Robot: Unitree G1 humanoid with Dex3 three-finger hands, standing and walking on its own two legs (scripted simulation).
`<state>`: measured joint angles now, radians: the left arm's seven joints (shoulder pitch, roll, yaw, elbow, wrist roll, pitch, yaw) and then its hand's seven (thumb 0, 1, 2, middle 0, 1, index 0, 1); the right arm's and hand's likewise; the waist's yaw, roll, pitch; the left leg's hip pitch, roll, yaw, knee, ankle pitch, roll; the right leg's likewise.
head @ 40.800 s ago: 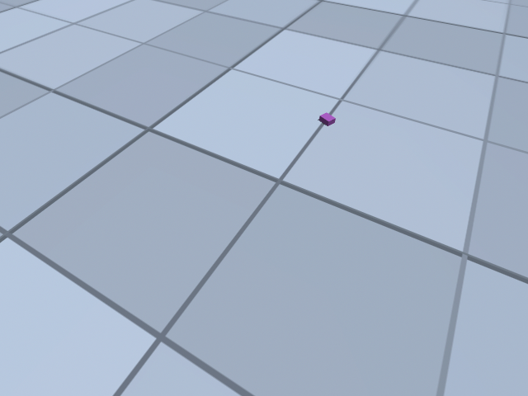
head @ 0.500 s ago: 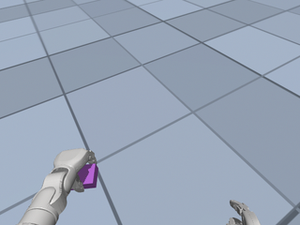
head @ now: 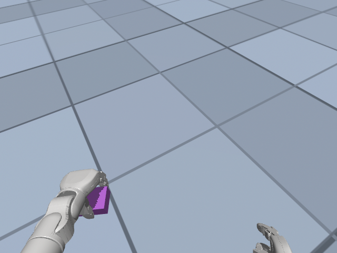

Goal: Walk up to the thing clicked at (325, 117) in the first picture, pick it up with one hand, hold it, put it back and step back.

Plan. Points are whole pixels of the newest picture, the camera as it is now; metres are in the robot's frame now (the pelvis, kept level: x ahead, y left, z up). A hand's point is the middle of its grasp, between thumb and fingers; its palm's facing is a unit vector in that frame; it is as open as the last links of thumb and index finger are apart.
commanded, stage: hold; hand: left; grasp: from above
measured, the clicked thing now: (92, 201) +0.29 +0.23 -0.08
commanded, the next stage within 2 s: crouch in 0.10 s
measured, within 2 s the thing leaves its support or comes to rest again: neither
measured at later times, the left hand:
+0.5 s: hand (90, 205) +0.28 +0.23 -0.07, palm faces -0.49 -0.06 -0.87, open 9.0 cm
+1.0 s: hand (107, 210) +0.35 +0.26 -0.31, palm faces -0.42 +0.02 -0.91, open 8.9 cm
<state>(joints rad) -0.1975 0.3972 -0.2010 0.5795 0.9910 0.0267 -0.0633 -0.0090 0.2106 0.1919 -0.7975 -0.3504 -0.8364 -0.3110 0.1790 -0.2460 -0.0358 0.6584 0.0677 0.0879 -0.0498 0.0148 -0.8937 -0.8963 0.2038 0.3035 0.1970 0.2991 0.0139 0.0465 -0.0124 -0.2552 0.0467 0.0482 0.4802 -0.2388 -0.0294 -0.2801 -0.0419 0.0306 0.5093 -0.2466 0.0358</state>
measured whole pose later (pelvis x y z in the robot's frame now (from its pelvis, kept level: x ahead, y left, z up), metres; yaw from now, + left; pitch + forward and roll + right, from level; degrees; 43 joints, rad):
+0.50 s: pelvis +0.00 +0.00 +0.00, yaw +1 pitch +3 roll +1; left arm -0.23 0.39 -0.18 0.71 1.04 -0.05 0.03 -0.01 0.20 0.18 -0.82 -0.33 -0.86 -0.29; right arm 0.17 -0.24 -0.04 0.66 0.05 0.10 -0.04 0.01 -0.89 -0.90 0.20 0.30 0.20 0.30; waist -0.01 0.02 -0.01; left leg -0.34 0.04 0.03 0.53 -0.25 -0.03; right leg -0.35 -0.04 0.02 0.56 -0.26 0.04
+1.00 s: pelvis -0.05 +0.02 -0.18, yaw +0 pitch +30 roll -3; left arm -0.68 0.47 -0.05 1.20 1.17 -0.05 0.36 -0.01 0.21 0.17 -0.82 -0.32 -0.86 -0.28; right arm 0.24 -0.25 -0.08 0.76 -0.04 0.01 -0.02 0.01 -0.89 -0.89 0.20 0.30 0.20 0.30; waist -0.14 0.03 -0.18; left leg -1.50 0.05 -0.04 1.54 -0.57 -0.01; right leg -1.47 -0.03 0.01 1.49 -0.55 0.06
